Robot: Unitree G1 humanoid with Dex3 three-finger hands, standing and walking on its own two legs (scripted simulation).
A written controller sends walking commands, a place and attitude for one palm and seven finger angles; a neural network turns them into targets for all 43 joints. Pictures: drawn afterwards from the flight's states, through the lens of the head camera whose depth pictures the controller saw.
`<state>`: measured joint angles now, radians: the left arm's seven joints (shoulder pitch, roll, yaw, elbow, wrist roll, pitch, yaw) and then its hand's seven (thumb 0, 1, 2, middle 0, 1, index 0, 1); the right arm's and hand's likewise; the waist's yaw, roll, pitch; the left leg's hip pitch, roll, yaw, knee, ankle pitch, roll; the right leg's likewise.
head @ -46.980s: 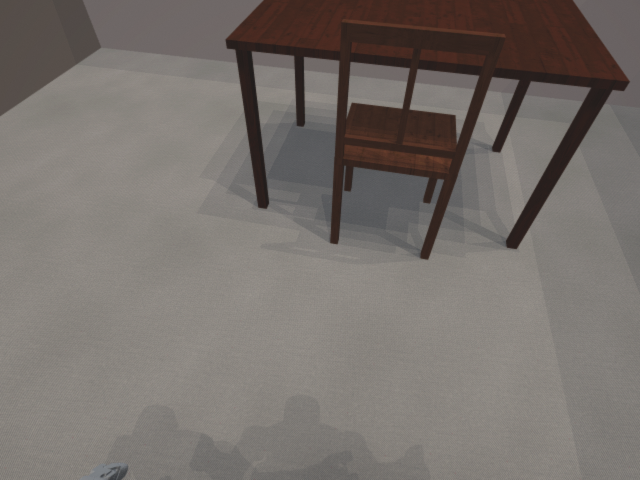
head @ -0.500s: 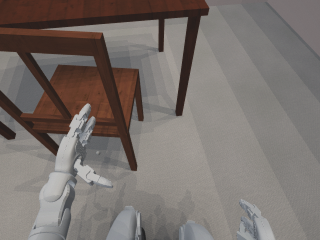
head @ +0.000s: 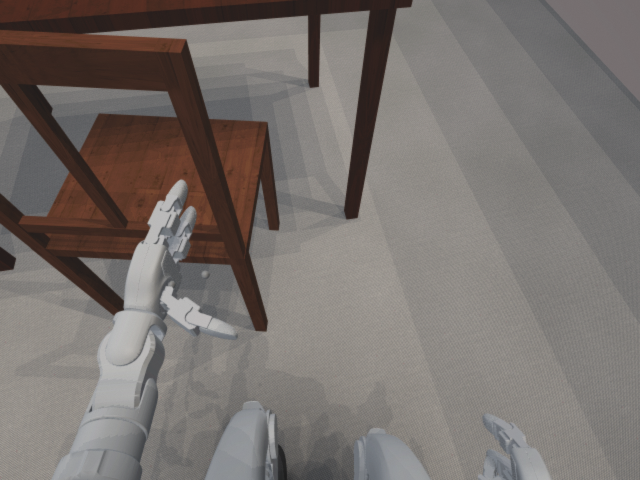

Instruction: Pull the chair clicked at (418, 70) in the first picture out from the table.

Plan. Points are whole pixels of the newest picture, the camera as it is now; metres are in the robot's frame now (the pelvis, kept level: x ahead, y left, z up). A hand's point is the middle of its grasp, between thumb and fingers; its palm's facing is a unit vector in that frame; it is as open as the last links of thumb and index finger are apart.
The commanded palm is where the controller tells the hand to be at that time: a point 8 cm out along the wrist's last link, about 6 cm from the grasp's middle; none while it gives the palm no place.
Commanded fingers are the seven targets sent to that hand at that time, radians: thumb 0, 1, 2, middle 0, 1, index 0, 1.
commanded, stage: aim the fingers beside a spindle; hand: left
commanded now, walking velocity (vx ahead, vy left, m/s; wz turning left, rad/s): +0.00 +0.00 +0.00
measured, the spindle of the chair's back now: (78, 167) +0.53 +0.36 +0.03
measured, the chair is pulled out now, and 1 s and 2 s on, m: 0.16 0.16 0.16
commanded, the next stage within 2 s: push the fingers through the gap in 0.68 s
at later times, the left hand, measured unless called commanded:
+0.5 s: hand (209, 268) +0.37 +0.15 +0.02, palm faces -0.07 -1.00 -0.03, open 16.9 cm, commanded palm +0.35 +0.20 +0.03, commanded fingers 0.00 -0.50 0.30 -0.06 -0.08 -0.06 -0.08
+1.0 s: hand (210, 262) +0.37 +0.15 +0.03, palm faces -0.08 -1.00 -0.04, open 16.9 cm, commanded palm +0.36 +0.20 +0.03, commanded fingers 0.00 -0.50 0.30 -0.06 -0.08 -0.06 -0.08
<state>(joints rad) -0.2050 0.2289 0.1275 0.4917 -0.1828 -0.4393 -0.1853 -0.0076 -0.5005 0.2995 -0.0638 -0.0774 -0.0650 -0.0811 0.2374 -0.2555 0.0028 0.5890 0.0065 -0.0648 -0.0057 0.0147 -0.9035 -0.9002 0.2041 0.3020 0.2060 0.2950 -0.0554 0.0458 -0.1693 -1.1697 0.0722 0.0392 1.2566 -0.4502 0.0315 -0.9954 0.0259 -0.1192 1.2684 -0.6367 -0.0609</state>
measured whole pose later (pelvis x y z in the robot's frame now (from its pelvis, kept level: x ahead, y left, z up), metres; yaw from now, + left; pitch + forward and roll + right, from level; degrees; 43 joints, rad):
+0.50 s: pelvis +0.00 +0.01 +0.00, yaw +0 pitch +22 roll -3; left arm -0.24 0.21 0.11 0.52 -0.17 -0.47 -0.14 -0.01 -0.50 0.30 -0.06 -0.08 -0.06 -0.08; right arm 0.25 -0.25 0.00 0.59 0.01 -0.01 0.00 0.01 -0.90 -0.90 0.20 0.30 0.21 0.30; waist -0.06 0.05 -0.17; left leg -1.19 0.07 0.05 1.26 -0.45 0.04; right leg -1.02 0.02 -0.11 1.27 -0.64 -0.05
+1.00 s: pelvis +0.00 +0.01 -0.01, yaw +0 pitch +22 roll -3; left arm -0.32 0.22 0.10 0.58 -0.15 -0.47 -0.14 -0.01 -0.50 0.30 -0.06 -0.08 -0.06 -0.08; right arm 0.21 -0.25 0.01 0.59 0.00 -0.01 0.00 0.01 -0.90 -0.90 0.20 0.30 0.21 0.30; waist -0.06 0.05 -0.17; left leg -1.22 0.07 0.03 1.29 -0.45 0.05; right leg -1.03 0.02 -0.12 1.29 -0.64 -0.05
